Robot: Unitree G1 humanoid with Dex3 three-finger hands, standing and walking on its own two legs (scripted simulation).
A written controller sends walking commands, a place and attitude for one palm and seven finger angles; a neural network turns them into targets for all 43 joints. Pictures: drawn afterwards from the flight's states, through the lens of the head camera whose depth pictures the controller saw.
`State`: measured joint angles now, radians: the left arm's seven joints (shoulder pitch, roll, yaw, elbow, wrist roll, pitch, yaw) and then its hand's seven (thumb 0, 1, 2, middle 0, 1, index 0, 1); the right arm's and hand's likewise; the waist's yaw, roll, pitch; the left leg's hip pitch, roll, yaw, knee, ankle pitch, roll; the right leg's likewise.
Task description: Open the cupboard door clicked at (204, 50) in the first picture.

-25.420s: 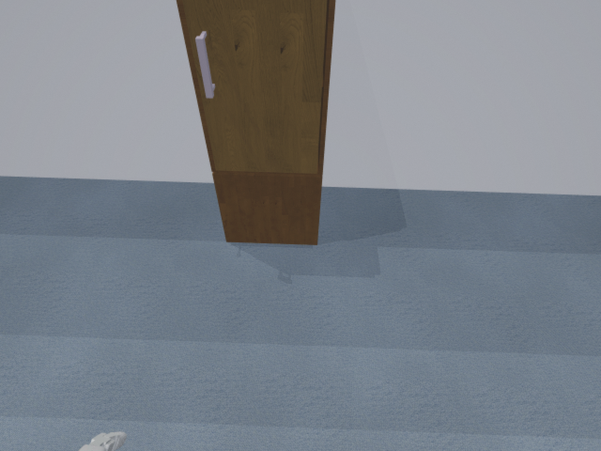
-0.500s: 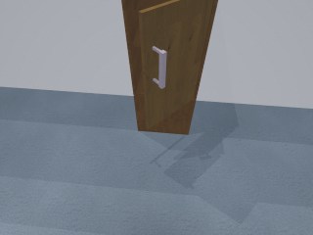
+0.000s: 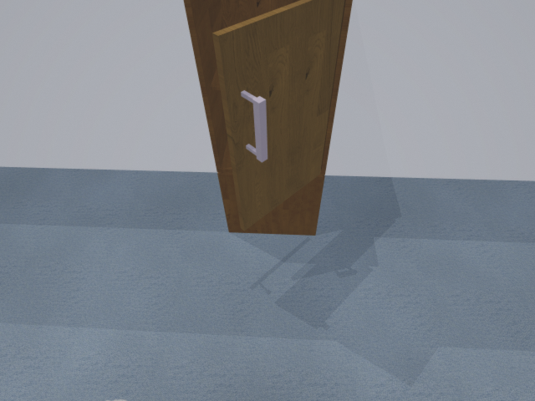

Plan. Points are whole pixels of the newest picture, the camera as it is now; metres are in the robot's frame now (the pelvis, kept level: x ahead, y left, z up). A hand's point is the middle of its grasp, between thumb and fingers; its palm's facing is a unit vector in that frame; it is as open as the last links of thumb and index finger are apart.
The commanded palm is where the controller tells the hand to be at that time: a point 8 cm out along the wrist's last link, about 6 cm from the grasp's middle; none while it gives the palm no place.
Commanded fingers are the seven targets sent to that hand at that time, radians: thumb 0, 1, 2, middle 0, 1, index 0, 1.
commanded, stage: look to check the result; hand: left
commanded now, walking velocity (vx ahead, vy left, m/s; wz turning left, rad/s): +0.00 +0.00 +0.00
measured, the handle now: (254, 127) +0.66 +0.07 +0.03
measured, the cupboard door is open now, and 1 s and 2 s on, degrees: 47 47 47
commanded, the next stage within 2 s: walk to a spot facing it in 0.60 s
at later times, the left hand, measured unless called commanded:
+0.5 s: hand out of the picture +0.10 +0.22 -0.15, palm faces -0.03 -0.94 -0.35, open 7.3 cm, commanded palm none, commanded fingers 0.00 0.90 0.90 -0.20 -0.30 -0.20 -0.30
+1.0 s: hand out of the picture +0.11 +0.20 -0.17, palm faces -0.11 -0.96 -0.26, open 7.3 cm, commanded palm none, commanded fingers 0.00 0.90 0.90 -0.20 -0.30 -0.20 -0.30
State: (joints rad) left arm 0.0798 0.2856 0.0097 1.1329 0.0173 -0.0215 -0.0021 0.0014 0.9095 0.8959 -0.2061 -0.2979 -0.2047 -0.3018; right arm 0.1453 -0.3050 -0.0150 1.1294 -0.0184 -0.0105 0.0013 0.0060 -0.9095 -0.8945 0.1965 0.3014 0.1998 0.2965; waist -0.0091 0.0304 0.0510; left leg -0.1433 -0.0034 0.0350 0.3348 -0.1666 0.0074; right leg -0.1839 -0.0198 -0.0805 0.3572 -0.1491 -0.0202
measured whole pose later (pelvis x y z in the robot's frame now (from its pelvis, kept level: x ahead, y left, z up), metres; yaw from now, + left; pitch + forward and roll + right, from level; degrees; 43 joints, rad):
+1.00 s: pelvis +0.02 -0.01 -0.01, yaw -7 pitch -1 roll +0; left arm 0.14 0.24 0.04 1.08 0.02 0.04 0.00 0.00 0.91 0.90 -0.21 -0.30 -0.20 -0.30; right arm 0.17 -0.23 -0.03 1.06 -0.02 0.03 -0.03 0.00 -0.91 -0.89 0.20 0.30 0.20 0.30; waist 0.00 0.01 0.07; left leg -0.15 0.07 0.13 0.46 -0.29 -0.02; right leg -0.23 0.05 0.01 0.45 -0.21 -0.04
